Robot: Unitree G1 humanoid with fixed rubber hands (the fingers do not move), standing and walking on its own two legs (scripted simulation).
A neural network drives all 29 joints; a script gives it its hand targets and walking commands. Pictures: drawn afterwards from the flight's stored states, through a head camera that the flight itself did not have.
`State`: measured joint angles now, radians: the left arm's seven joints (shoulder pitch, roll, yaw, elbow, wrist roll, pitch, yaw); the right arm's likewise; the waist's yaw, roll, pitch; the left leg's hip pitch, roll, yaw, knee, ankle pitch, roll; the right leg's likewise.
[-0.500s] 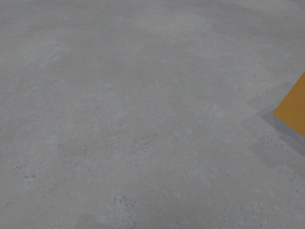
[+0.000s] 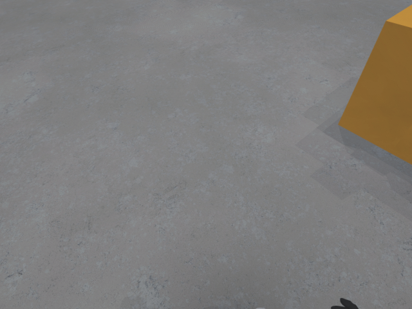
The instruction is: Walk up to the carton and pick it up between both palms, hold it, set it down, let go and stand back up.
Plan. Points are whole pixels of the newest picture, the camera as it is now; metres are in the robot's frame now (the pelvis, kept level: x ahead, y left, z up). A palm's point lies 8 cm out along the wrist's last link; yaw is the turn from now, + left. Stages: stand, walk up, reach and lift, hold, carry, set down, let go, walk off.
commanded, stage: walk up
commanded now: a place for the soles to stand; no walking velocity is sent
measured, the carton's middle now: out of the picture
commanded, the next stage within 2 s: none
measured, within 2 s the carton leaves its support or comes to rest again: neither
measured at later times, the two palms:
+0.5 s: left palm (136, 255) +0.27 +0.20 -0.13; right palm out of the picture +0.16 -0.37 -0.12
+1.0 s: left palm (176, 185) +0.47 +0.13 -0.14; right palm (408, 235) +0.30 -0.42 -0.09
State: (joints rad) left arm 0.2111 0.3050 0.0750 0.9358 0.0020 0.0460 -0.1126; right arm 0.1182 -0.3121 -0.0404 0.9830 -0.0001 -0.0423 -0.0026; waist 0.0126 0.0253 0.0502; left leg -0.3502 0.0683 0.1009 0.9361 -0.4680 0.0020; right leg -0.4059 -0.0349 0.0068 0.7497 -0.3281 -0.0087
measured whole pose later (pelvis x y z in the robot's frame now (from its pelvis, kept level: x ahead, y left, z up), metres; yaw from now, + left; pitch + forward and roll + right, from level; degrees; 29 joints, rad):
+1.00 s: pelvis +0.32 -0.11 +0.00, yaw -18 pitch +0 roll -1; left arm 0.23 0.31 0.07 0.83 0.00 0.02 -0.09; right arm 0.24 -0.34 -0.05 0.89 0.00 -0.12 -0.03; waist 0.02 -0.06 0.07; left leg -0.26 0.08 0.19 0.75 -0.50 0.03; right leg -0.53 0.00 0.08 1.13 -0.32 -0.04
